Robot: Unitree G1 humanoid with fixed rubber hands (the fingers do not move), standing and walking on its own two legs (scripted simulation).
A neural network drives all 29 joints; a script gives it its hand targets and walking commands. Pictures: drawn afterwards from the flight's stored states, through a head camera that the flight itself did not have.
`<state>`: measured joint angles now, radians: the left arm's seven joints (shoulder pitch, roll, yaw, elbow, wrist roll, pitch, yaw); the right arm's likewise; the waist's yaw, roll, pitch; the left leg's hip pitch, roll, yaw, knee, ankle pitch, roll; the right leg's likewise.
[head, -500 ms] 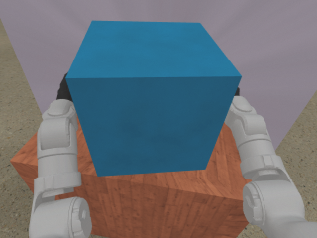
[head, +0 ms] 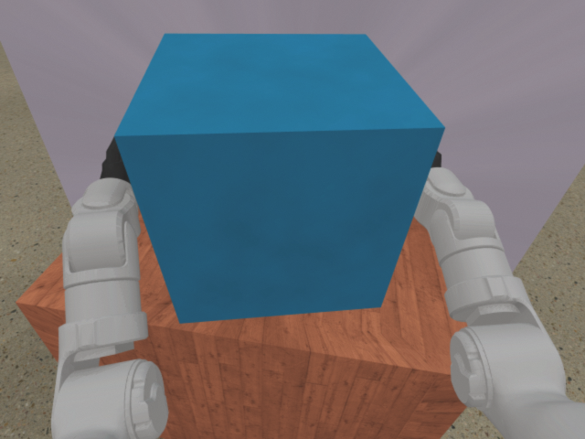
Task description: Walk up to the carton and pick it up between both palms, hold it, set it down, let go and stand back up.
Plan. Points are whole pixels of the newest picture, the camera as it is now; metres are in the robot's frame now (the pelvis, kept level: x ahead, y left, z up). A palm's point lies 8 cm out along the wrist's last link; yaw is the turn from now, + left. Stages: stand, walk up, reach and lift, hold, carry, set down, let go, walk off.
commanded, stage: reach and lift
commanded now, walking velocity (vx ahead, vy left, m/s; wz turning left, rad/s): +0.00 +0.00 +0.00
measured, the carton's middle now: (275, 174) +0.43 +0.00 +0.20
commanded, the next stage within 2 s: hold in 0.10 s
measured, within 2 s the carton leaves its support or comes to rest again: neither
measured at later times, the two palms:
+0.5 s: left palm (108, 173) +0.35 +0.19 +0.25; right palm (429, 150) +0.36 -0.19 +0.27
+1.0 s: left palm (110, 169) +0.36 +0.19 +0.25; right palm (429, 148) +0.37 -0.19 +0.27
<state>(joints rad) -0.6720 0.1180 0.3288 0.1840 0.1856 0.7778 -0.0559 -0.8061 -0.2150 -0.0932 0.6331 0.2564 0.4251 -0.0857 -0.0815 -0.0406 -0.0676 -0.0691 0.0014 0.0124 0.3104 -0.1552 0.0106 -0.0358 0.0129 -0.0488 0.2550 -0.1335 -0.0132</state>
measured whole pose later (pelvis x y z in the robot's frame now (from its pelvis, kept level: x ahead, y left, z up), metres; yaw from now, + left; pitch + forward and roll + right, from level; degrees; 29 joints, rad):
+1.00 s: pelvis +0.00 +0.00 +0.00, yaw +0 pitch -4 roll -1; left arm -0.74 0.15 0.34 0.22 0.17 0.86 -0.07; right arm -0.91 -0.26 -0.05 0.66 0.31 0.55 -0.12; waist -0.07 -0.02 -0.13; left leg -0.10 0.01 0.01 0.32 -0.15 0.00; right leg -0.06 0.02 -0.05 0.25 -0.12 -0.02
